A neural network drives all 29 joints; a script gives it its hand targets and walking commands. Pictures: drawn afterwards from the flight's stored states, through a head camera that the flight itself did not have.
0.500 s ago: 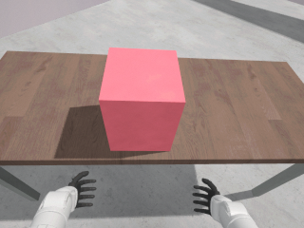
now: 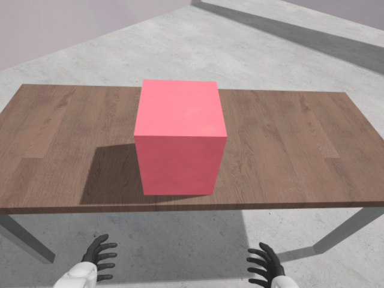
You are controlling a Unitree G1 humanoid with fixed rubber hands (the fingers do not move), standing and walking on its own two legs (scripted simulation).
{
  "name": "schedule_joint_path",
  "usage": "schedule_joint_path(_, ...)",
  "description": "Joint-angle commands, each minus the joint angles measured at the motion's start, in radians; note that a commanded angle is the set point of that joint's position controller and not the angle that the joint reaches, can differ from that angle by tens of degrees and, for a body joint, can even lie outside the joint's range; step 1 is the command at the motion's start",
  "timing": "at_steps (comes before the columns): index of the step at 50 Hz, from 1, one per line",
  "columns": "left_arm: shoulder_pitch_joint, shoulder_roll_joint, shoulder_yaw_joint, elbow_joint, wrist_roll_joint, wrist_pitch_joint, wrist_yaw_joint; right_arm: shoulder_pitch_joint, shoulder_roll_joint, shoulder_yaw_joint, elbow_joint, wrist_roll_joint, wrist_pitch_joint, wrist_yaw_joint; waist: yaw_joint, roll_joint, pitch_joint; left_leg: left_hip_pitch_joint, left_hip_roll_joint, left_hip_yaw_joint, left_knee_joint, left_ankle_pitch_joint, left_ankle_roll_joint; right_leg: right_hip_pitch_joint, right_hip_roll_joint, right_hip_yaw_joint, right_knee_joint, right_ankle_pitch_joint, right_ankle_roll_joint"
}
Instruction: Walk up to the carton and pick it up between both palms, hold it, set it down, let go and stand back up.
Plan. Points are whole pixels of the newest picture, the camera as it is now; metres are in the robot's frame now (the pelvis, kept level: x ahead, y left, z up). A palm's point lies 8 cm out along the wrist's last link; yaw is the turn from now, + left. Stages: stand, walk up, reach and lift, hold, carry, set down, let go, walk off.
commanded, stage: reach and lift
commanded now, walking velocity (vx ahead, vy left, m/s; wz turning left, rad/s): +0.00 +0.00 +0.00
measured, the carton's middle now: (179, 139) +0.53 +0.03 -0.02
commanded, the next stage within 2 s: none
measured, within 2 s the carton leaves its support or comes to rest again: neither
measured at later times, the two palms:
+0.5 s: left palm (84, 277) +0.19 +0.21 -0.07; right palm (290, 279) +0.19 -0.21 -0.07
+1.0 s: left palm (84, 261) +0.22 +0.21 -0.06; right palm (289, 251) +0.24 -0.22 -0.05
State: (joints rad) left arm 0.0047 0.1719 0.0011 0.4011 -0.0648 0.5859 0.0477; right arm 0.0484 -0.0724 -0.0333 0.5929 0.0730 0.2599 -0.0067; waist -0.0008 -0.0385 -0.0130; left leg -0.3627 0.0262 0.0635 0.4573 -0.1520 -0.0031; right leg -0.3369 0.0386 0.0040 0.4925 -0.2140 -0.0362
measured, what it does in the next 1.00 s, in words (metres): shifts its weight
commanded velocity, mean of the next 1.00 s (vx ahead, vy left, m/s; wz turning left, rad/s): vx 0.00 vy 0.00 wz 0.00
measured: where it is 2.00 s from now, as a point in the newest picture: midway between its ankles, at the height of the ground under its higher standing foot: outside the picture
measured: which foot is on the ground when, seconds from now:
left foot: down 0.00-1.00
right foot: down 0.00-1.00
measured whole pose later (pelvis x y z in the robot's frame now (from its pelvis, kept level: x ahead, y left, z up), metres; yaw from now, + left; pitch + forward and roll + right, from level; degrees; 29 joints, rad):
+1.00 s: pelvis +0.06 -0.01 +0.00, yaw +0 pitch +2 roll +1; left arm 0.21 0.19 -0.04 0.62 -0.14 -0.24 0.06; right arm 0.19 -0.20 0.05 0.69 0.18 -0.31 0.06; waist 0.03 -0.04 -0.07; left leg -0.23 0.03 0.06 0.43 -0.23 -0.02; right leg -0.19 0.04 0.00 0.45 -0.29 -0.05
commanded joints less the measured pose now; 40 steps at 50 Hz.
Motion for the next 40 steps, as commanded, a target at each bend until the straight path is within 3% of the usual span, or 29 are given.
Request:
schedule_joint_path(1,0.043,0.053,0.057,-0.074,0.061,-0.007,-0.018,-0.022,-0.106,-0.008,-0.083,-0.006,-0.050,-0.006,0.031,0.029,-0.072,0.310,0.012,-0.030,-0.108,-0.039,-0.015,0.002,-0.076,0.060,-0.209,-0.056,0.011)
schedule_joint_path(3,0.074,0.020,0.043,-0.070,0.063,-0.025,-0.019,-0.008,-0.114,-0.007,-0.094,-0.019,-0.079,0.005,0.031,-0.013,-0.041,0.345,0.016,-0.037,-0.129,-0.045,-0.012,0.010,-0.063,0.049,-0.223,-0.063,0.008)
schedule_joint_path(8,0.091,-0.013,-0.019,-0.123,0.028,-0.129,0.001,0.029,-0.149,-0.031,-0.149,-0.043,-0.140,0.055,0.026,-0.025,-0.014,0.293,0.032,-0.032,-0.172,-0.080,-0.014,0.076,-0.025,0.028,-0.198,-0.040,0.010)
schedule_joint_path(14,0.087,0.016,-0.058,-0.198,0.006,-0.304,0.067,0.079,-0.181,-0.080,-0.172,-0.041,-0.227,0.114,0.037,0.039,-0.035,0.282,0.025,-0.023,-0.150,-0.070,-0.029,0.021,-0.025,0.040,-0.167,-0.033,0.008)
schedule_joint_path(18,0.157,0.002,-0.082,-0.200,0.008,-0.375,0.095,0.158,-0.196,-0.081,-0.125,-0.009,-0.271,0.137,0.047,0.092,-0.069,0.335,0.016,-0.025,-0.117,0.049,-0.049,-0.012,-0.017,0.050,-0.166,0.009,0.002)
schedule_joint_path(26,0.272,-0.013,-0.067,-0.198,0.010,-0.453,0.070,0.225,-0.224,-0.039,-0.173,0.030,-0.366,0.120,0.049,0.035,-0.120,0.386,-0.008,-0.038,-0.082,0.301,-0.068,0.066,0.000,0.068,-0.189,0.202,0.009)
schedule_joint_path(33,0.220,0.024,-0.042,-0.076,-0.007,-0.573,0.053,0.176,-0.215,-0.010,-0.159,0.028,-0.454,0.097,0.061,-0.019,-0.073,0.307,-0.016,-0.029,-0.077,0.220,-0.050,0.079,-0.013,0.071,-0.169,0.196,0.035)
schedule_joint_path(40,0.168,0.055,-0.023,-0.003,-0.036,-0.725,0.035,0.158,-0.214,0.020,-0.104,0.063,-0.532,0.074,0.040,-0.006,-0.129,0.274,-0.028,-0.022,-0.043,0.255,-0.034,0.114,-0.019,0.079,-0.123,0.302,0.048)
